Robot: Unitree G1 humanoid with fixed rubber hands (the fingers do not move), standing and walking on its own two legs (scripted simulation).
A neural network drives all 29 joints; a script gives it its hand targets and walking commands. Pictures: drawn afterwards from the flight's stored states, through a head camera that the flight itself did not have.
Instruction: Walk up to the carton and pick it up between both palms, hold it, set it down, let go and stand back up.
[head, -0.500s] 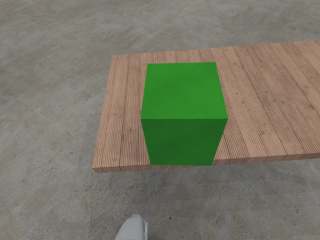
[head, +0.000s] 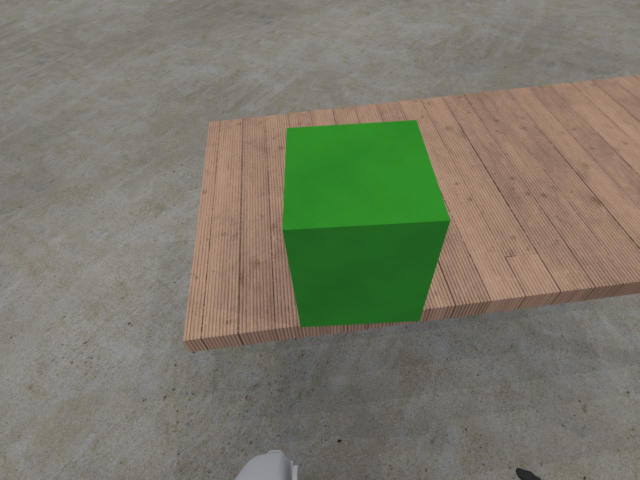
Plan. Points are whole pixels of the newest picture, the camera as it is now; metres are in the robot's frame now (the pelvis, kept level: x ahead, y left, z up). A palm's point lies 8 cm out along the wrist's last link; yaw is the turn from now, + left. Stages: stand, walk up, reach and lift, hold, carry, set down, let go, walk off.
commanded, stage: walk up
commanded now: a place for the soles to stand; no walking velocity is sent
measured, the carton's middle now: (355, 228) +0.47 -0.03 +0.00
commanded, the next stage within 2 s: none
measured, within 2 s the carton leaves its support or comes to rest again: neither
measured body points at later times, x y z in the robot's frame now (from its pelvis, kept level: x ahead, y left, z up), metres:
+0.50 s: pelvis -0.01 +0.01 +0.02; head -0.01 +0.02 +0.47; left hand +0.01 +0.26 -0.14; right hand +0.03 -0.22 -0.13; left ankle -0.01 +0.14 -0.72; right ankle -0.01 -0.09 -0.72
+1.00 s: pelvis +0.01 -0.07 +0.01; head +0.03 -0.06 +0.45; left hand +0.07 +0.22 -0.13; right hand +0.02 -0.33 -0.14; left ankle -0.01 +0.14 -0.72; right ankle +0.07 -0.21 -0.72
